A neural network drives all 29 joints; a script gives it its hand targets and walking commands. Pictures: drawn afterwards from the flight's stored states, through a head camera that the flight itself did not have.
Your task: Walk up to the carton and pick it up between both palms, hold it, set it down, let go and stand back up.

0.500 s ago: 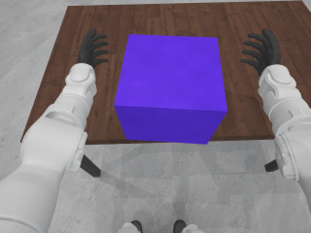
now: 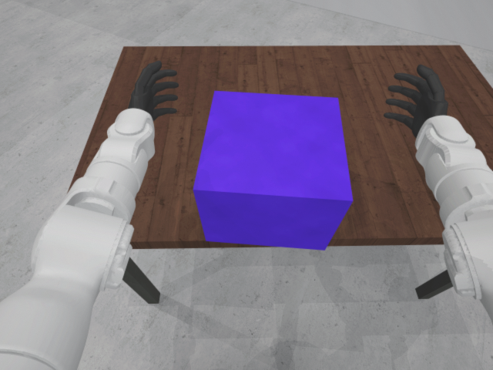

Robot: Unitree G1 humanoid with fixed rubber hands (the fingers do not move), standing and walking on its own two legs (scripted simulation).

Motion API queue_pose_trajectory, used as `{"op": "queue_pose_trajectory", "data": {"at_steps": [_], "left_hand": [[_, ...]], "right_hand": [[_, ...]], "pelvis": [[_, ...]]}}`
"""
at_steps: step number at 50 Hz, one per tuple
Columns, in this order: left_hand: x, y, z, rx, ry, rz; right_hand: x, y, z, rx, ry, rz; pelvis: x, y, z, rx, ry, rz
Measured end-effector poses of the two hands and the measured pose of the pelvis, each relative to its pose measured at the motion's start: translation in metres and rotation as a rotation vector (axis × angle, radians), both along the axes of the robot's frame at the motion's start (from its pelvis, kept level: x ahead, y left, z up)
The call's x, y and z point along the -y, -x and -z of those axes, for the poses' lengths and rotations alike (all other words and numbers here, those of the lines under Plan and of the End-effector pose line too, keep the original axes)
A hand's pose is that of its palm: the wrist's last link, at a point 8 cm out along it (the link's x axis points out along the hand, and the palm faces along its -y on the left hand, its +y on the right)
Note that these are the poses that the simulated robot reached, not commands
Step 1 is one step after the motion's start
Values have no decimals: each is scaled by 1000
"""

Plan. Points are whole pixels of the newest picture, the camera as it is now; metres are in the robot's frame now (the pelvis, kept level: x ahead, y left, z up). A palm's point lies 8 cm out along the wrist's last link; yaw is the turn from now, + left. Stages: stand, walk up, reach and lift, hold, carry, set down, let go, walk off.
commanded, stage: set down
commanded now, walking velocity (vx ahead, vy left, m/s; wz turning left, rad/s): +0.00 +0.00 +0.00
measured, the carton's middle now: (270, 171) +0.48 -0.01 -0.02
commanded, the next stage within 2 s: none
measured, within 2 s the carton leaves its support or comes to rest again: neither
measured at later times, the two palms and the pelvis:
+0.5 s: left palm (139, 171) +0.40 +0.21 +0.08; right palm (415, 181) +0.40 -0.23 +0.08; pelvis +0.01 +0.00 +0.01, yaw +0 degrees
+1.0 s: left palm (131, 250) +0.30 +0.22 +0.00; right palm (410, 257) +0.30 -0.23 +0.00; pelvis +0.02 +0.00 +0.01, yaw +1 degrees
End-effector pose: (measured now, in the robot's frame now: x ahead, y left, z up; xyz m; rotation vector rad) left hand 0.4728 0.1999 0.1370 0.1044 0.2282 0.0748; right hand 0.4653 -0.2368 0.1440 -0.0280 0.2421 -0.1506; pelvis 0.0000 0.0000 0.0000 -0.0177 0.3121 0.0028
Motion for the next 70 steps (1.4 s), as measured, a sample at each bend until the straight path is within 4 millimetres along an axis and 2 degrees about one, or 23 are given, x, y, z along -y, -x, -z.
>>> {"op": "queue_pose_trajectory", "data": {"at_steps": [12,28,36,42,46,57,63,70], "left_hand": [[-5,37,41,-35,27,-9],[-8,82,69,-18,48,0],[-10,111,93,-27,55,-8],[-13,146,116,-37,58,-22],[-17,164,130,-48,60,-40],[-20,190,143,-28,43,-33],[-22,208,157,-82,44,-46],[-21,214,164,-148,40,-50]], "right_hand": [[-5,35,48,-30,-15,-14],[-6,79,76,-23,-23,-8],[-9,108,98,-29,-33,-13],[-9,141,123,-42,-38,-4],[-8,156,134,-49,-38,0],[-9,184,154,-41,-26,0],[-10,203,168,-81,-14,-9],[-12,211,172,-128,-2,-24]], "pelvis": [[1,-4,-5,83,-4,-4],[2,-8,-8,173,-6,-9],[1,-11,-9,214,-9,-11],[0,-16,-10,246,-10,-17],[-1,-17,-8,250,-13,-17],[-4,-22,-6,275,-9,-16],[-4,-23,-5,298,-13,-10],[-3,-27,-7,326,-17,2]]}}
